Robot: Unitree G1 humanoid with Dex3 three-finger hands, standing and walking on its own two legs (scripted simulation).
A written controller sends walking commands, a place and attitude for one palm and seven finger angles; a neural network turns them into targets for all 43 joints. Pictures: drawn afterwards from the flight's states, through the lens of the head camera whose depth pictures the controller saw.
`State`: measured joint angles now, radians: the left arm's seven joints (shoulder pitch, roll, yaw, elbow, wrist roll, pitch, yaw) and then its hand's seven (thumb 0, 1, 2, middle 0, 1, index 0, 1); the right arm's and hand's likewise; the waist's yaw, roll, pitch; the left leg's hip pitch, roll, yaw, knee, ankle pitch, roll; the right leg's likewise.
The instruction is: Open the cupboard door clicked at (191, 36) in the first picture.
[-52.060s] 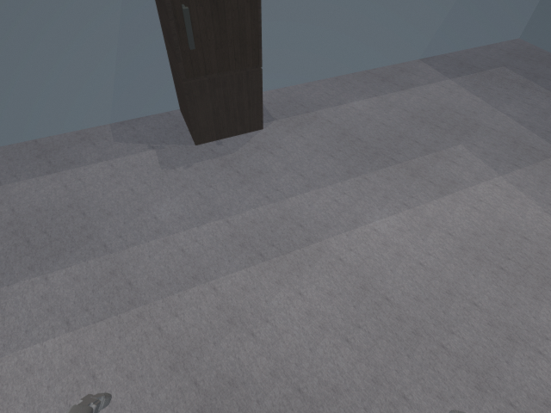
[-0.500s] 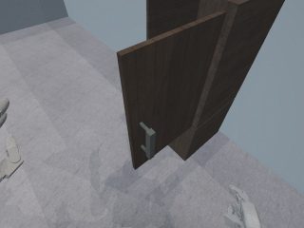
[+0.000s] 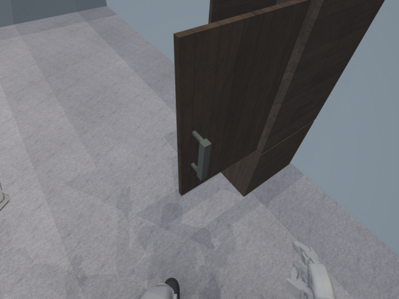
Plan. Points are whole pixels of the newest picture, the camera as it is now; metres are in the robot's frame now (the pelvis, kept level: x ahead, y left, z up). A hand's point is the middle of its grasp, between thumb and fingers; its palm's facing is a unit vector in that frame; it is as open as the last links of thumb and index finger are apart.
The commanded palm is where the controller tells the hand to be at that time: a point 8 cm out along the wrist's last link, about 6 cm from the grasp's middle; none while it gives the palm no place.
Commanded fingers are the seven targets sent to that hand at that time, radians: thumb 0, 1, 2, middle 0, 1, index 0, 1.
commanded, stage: step back with the hand held close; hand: left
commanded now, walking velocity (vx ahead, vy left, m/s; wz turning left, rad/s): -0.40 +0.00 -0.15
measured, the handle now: (199, 156) +0.50 +0.05 -0.09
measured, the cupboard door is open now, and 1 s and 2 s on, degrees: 89 89 89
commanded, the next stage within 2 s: stop stepping back and stand still in 0.02 s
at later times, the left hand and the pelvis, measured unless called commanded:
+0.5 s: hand (57, 234) +0.17 +0.21 +0.16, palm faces +0.21 -0.80 -0.56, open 7.4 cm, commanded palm +0.12 +0.26 +0.19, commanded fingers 0.00 0.90 0.90 -0.20 -0.30 -0.20 -0.30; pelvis -0.06 -0.02 +0.01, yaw -8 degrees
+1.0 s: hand (51, 235) +0.17 +0.22 +0.16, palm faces +0.26 -0.83 -0.50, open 7.4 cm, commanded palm none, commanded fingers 0.00 0.90 0.90 -0.20 -0.30 -0.20 -0.30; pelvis -0.07 -0.01 +0.01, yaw -8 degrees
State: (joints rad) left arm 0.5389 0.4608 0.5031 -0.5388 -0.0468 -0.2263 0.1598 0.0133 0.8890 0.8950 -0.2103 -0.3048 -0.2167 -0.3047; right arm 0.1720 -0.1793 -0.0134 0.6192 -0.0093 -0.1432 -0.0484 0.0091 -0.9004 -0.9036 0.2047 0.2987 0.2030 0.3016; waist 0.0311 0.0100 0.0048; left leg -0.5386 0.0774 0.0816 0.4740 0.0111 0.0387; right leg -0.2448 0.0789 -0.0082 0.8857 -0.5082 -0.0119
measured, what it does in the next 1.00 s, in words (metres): steps on the spot: right foot, then left foot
